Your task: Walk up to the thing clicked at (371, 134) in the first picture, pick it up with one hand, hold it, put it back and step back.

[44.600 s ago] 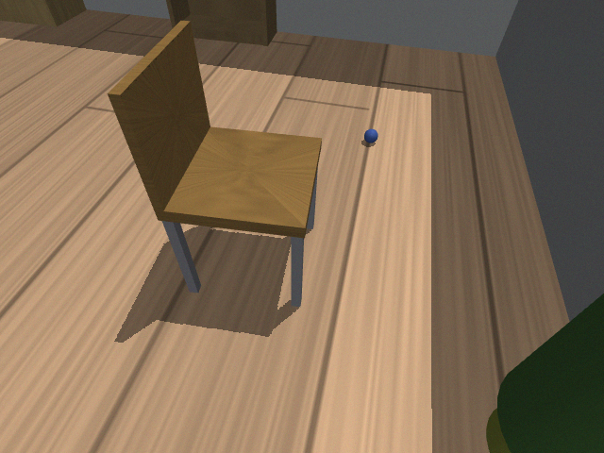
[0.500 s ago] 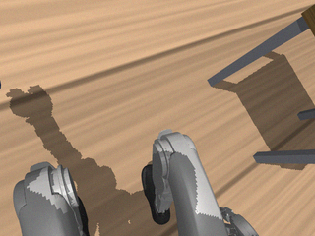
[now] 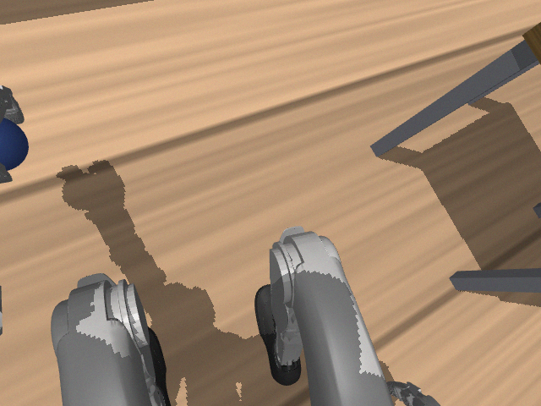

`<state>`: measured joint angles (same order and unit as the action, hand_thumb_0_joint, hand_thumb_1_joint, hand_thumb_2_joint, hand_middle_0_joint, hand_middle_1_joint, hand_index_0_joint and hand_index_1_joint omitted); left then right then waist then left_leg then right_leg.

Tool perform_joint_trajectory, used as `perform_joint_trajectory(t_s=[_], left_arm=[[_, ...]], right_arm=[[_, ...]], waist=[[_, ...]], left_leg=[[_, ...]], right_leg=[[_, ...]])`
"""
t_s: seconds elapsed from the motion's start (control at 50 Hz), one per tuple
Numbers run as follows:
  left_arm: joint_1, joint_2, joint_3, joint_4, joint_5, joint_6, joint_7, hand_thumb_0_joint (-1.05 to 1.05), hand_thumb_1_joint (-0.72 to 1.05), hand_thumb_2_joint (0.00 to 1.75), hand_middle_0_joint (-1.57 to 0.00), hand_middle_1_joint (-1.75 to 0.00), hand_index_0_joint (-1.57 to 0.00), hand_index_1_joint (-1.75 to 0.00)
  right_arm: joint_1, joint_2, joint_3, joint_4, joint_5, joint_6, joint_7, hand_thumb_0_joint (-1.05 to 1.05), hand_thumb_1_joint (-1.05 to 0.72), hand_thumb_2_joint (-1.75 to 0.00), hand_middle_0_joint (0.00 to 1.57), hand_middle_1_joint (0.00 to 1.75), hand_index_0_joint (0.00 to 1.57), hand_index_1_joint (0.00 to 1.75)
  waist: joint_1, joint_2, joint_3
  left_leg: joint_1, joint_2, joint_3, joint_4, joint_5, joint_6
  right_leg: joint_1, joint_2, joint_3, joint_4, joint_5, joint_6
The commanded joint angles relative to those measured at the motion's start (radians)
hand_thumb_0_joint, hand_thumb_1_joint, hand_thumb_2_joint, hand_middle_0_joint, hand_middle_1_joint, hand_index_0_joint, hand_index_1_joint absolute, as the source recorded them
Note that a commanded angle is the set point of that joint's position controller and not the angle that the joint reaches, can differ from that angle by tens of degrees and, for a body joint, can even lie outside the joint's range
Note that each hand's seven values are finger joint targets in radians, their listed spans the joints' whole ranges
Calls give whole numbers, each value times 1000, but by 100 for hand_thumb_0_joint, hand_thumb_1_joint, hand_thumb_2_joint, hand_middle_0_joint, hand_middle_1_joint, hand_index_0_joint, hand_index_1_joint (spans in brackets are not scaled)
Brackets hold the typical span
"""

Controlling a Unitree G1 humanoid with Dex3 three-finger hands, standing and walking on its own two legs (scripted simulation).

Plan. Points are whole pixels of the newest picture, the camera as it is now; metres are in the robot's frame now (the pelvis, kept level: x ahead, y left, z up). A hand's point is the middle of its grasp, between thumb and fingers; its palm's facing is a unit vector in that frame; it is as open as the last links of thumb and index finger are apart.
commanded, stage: lift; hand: left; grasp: from above
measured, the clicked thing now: out of the picture +0.53 +0.29 -0.15
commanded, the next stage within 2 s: hold in 1.44 s
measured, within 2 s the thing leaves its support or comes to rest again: neither
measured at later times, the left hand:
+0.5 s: hand out of the picture +0.43 +0.30 +0.03, palm faces -0.43 -0.09 -0.90, open 10.1 cm
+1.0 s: hand out of the picture +0.36 +0.27 +0.22, palm faces -0.42 -0.11 -0.90, open 10.0 cm
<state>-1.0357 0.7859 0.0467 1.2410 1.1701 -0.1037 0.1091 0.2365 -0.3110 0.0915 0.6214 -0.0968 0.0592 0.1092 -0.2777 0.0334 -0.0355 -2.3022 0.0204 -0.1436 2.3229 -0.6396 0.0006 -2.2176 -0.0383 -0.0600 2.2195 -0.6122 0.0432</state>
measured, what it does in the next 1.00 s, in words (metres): rises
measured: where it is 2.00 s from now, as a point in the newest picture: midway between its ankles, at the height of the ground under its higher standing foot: (220, 375)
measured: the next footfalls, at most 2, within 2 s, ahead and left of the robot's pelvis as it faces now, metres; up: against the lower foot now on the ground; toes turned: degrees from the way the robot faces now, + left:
none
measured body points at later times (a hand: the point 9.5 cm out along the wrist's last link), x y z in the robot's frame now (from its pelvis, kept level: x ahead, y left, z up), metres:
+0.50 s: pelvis +0.00 +0.00 +0.11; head +0.19 +0.05 +0.52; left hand +0.45 +0.30 +0.08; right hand +0.13 -0.26 -0.01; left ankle +0.08 +0.13 -0.32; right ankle +0.12 -0.14 -0.32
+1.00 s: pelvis +0.03 +0.00 +0.29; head +0.12 +0.01 +0.73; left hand +0.38 +0.27 +0.27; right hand +0.15 -0.26 +0.17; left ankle +0.08 +0.13 -0.32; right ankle +0.12 -0.14 -0.32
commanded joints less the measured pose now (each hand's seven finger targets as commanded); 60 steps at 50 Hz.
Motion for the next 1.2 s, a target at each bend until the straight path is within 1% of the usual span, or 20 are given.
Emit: perform_joint_trajectory(t_s=[0.0, 0.08, 0.1, 0.16, 0.22, 0.24, 0.32, 0.42, 0.48, 0.54, 0.62, 0.7, 0.76, 0.84, 0.86, 0.88, 0.9, 0.94, 1.04, 1.18], left_arm=[[-311, 249, 30, -255, -39, 6, 1, 0, 61, 80, -92, -87, -96, -82], [-269, 237, 37, -334, -60, -3, -30, 0, 60, 80, -90, -89, -95, -84], [-258, 218, 30, -362, -70, -7, -36, 0, 59, 81, -89, -90, -94, -85], [-238, 224, 41, -427, -78, -15, -43, 0, 61, 84, -90, -92, -95, -88], [-174, 164, 19, -435, -101, -13, -51, 0, 64, 87, -91, -96, -96, -91], [-153, 151, 8, -439, -108, -9, -53, 0, 63, 87, -90, -96, -95, -91], [-103, 109, -8, -508, -130, 4, -62, 0, 62, 84, -87, -98, -93, -92], [-40, 112, 3, -595, -151, 27, -59, 0, 59, 80, -85, -94, -91, -89], [23, 59, -21, -641, -172, 43, -58, 0, 56, 79, -84, -93, -89, -87], [79, 58, -17, -691, -178, 62, -51, 0, 55, 77, -83, -92, -88, -86], [182, -4, -43, -702, -190, 86, -45, 0, 56, 79, -84, -92, -89, -86], [262, -27, -57, -732, -193, 98, -37, 0, 57, 78, -86, -88, -90, -83], [287, -53, -68, -689, -194, 103, -19, 0, 57, 77, -85, -89, -90, -83], [274, -80, -87, -655, -192, 101, 9, 0, 57, 77, -87, -86, -92, -81], [304, -108, -104, -630, -188, 102, 15, 0, 58, 76, -87, -85, -92, -80], [304, -92, -95, -620, -189, 102, 20, 0, 59, 74, -88, -84, -93, -79], [309, -130, -123, -608, -187, 101, 22, 0, 60, 74, -90, -82, -94, -78], [314, -131, -122, -578, -189, 103, 28, 0, 61, 74, -90, -83, -95, -79], [314, -171, -143, -547, -186, 114, 61, 0, 65, 75, -93, -83, -97, -79], [291, -162, -144, -518, -170, 120, 86, 0, 66, 76, -94, -83, -99, -78]], right_arm=[[197, -238, -108, -14, 18, 13, -25, 0, -92, -91, 20, 30, 20, 30], [184, -241, -136, -19, 33, 20, -38, 0, -92, -91, 20, 30, 20, 30], [180, -231, -139, -26, 35, 22, -39, 0, -92, -91, 20, 30, 20, 30], [163, -221, -149, -32, 49, 24, -50, 0, -92, -91, 20, 30, 20, 30], [155, -204, -154, -35, 60, 24, -57, 0, -91, -90, 20, 30, 20, 30], [145, -197, -152, -39, 63, 23, -59, 0, -91, -90, 20, 30, 20, 30], [121, -188, -164, -40, 74, 20, -70, 0, -91, -90, 20, 30, 20, 30], [79, -168, -174, -49, 88, 18, -92, 0, -91, -90, 20, 30, 20, 30], [54, -148, -173, -46, 93, 13, -105, 0, -91, -90, 20, 30, 20, 30], [35, -134, -171, -46, 102, 10, -117, 0, -91, -90, 20, 30, 20, 30], [25, -114, -167, -38, 113, 1, -133, 0, -90, -90, 20, 30, 20, 30], [11, -100, -163, -39, 126, -16, -153, 0, -90, -90, 20, 30, 20, 30], [-2, -88, -157, -25, 129, -36, -169, 0, -90, -90, 20, 30, 20, 30], [0, -85, -157, -8, 133, -65, -183, 0, -90, -90, 20, 30, 20, 30], [3, -80, -156, -6, 135, -71, -185, 0, -90, -90, 20, 30, 20, 30], [-4, -83, -161, 2, 135, -75, -187, 0, -90, -90, 20, 30, 20, 30], [6, -77, -158, 1, 137, -80, -187, 0, -90, -90, 20, 30, 20, 30], [-1, -80, -164, 11, 135, -89, -187, 0, -90, -90, 20, 30, 20, 30], [14, -78, -167, 21, 135, -101, -189, 0, -90, -90, 20, 30, 20, 30], [31, -73, -174, 38, 135, -100, -187, 0, -90, -90, 20, 30, 20, 30]], waist=[[15, 302, -772], [39, 291, -773], [44, 287, -785], [69, 304, -833], [70, 252, -784], [74, 243, -784], [93, 242, -797], [119, 198, -790], [126, 178, -781], [146, 171, -777], [155, 123, -714], [167, 85, -645], [171, 55, -547], [175, 63, -499], [172, 46, -477], [182, 42, -464], [173, 40, -441], [188, 47, -436], [192, 28, -417], [207, 30, -397]], left_leg=[[557, -30, 111, -293, 131, 27], [624, -30, 97, -347, 111, 23], [642, -25, 93, -366, 104, 23], [707, -26, 76, -419, 113, 22], [707, -23, 63, -473, 71, 31], [716, -19, 61, -497, 44, 33], [811, -12, 46, -572, 74, 28], [897, -9, 54, -666, 42, 30], [961, -8, 66, -716, 88, 28], [1043, -6, 75, -789, 104, 25], [1114, -5, 83, -883, 103, 24], [1193, -8, 94, -982, 96, 22], [1230, -7, 85, -1066, 58, 22], [1329, -6, 79, -1164, 52, 17], [1345, -6, 81, -1182, 68, 15], [1361, -6, 85, -1204, 64, 16], [1374, -7, 88, -1227, 72, 15], [1430, -3, 86, -1273, 80, 12], [1527, -10, 107, -1356, 159, 10], [1663, -17, 134, -1448, 317, 5]], right_leg=[[415, 47, -69, -268, 136, -88], [401, 38, -59, -298, 112, -94], [414, 40, -59, -307, 109, -93], [433, 35, -50, -321, 129, -89], [459, 37, -49, -366, 115, -79], [478, 42, -50, -377, 101, -77], [537, 40, -47, -421, 136, -71], [654, 43, -32, -528, 115, -65], [737, 41, -21, -597, 145, -62], [829, 44, -12, -671, 151, -60], [932, 47, 0, -781, 143, -58], [1048, 49, 17, -896, 130, -58], [1105, 51, 27, -973, 99, -56], [1185, 53, 41, -1065, 97, -54], [1209, 54, 44, -1092, 102, -55], [1230, 52, 49, -1120, 95, -54], [1253, 55, 50, -1145, 97, -55], [1291, 56, 50, -1183, 110, -53], [1402, 59, 51, -1282, 172, -51], [1539, 60, 57, -1383, 302, -50]])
